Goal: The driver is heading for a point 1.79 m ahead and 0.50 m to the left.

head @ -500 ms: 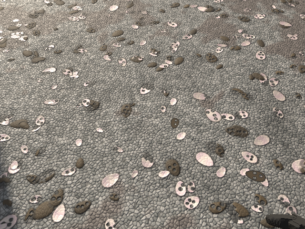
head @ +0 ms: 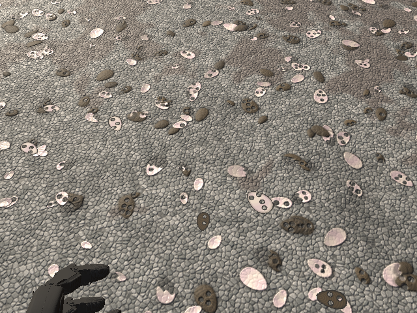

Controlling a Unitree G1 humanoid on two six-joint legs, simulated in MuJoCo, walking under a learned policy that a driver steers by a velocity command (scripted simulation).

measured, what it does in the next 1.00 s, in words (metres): walks ahead, turning left: left foot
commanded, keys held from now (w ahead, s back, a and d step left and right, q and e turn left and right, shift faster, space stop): w+q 0.66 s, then w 0.34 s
